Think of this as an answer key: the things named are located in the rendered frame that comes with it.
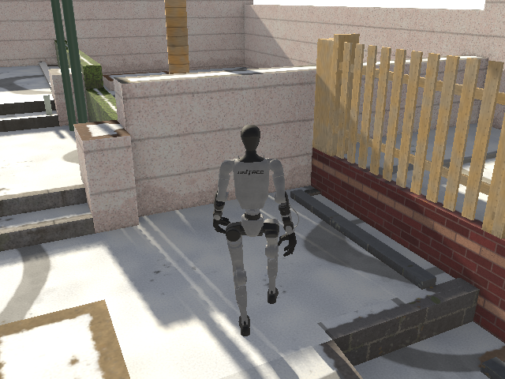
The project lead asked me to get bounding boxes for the robot left upper arm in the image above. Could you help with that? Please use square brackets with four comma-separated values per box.
[216, 159, 235, 202]

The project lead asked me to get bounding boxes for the left robot shin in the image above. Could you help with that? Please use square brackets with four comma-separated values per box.
[233, 272, 248, 325]

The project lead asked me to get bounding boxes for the robot right thigh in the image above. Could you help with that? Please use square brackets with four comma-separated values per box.
[263, 219, 279, 258]

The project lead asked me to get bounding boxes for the robot right upper arm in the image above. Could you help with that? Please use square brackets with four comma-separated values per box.
[267, 158, 286, 204]

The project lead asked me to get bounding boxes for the robot left hand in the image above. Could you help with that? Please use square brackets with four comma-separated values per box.
[213, 217, 230, 234]

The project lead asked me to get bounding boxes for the robot right hand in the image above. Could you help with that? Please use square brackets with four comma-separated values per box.
[278, 233, 297, 257]

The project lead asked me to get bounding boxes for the right robot forearm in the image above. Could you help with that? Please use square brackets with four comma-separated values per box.
[279, 191, 295, 235]

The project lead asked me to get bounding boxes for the left robot forearm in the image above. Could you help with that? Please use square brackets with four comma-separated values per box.
[213, 190, 225, 220]

